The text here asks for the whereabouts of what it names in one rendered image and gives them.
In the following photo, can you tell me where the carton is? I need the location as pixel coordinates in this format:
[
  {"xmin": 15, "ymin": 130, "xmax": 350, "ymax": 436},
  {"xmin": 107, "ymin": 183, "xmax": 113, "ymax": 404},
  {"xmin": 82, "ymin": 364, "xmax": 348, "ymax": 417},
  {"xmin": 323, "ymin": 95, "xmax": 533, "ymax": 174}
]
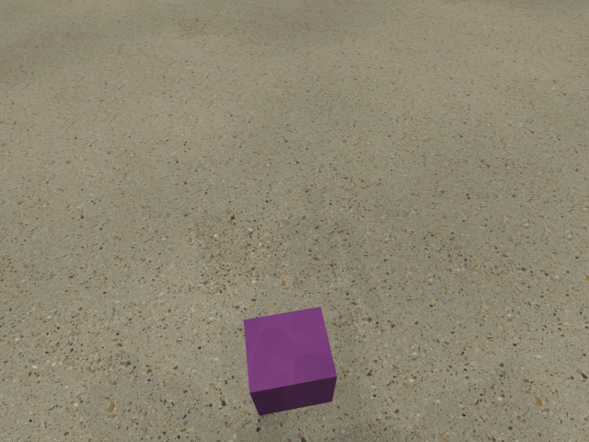
[{"xmin": 244, "ymin": 307, "xmax": 337, "ymax": 415}]

